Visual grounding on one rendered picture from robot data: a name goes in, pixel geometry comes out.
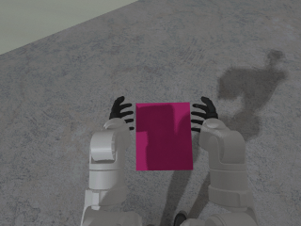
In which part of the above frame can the left robot upper arm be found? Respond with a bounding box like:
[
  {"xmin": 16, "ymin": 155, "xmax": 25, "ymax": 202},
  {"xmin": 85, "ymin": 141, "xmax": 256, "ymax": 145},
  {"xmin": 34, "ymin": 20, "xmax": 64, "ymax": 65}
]
[{"xmin": 82, "ymin": 210, "xmax": 133, "ymax": 226}]

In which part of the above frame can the left robot hand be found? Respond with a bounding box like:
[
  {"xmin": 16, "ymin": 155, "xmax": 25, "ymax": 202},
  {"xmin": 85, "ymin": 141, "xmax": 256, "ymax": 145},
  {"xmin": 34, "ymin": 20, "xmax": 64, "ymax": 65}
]
[{"xmin": 109, "ymin": 96, "xmax": 135, "ymax": 131}]

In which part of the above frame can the robot left forearm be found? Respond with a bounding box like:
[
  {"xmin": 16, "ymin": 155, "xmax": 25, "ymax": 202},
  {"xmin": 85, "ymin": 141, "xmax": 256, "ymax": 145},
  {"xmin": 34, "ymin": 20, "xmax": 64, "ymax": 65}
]
[{"xmin": 80, "ymin": 118, "xmax": 132, "ymax": 226}]

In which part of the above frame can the right robot upper arm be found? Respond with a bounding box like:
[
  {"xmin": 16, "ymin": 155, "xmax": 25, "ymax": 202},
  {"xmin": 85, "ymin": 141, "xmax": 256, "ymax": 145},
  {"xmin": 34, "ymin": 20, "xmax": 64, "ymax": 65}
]
[{"xmin": 204, "ymin": 212, "xmax": 258, "ymax": 226}]

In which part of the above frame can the robot left thigh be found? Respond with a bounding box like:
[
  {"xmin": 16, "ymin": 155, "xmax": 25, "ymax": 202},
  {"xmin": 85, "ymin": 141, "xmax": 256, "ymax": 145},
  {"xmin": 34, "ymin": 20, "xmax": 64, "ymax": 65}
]
[{"xmin": 124, "ymin": 211, "xmax": 143, "ymax": 226}]

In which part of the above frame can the robot right forearm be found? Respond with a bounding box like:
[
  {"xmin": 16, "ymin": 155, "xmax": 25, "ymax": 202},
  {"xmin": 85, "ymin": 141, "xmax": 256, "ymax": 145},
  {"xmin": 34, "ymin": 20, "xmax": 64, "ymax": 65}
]
[{"xmin": 198, "ymin": 118, "xmax": 260, "ymax": 226}]

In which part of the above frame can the right robot foot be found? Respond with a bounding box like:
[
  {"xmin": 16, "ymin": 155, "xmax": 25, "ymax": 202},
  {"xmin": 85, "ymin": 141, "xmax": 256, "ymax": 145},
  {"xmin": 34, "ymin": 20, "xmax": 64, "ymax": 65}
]
[{"xmin": 173, "ymin": 213, "xmax": 186, "ymax": 226}]

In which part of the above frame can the carton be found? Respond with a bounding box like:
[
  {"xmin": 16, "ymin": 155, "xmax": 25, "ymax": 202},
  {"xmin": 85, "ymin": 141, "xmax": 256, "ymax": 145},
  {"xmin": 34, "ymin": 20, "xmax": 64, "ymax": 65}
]
[{"xmin": 135, "ymin": 102, "xmax": 194, "ymax": 171}]

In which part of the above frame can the right robot hand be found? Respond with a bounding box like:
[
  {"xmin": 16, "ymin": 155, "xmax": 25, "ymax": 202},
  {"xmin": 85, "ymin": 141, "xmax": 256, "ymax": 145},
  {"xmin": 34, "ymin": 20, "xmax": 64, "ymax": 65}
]
[{"xmin": 191, "ymin": 96, "xmax": 218, "ymax": 133}]

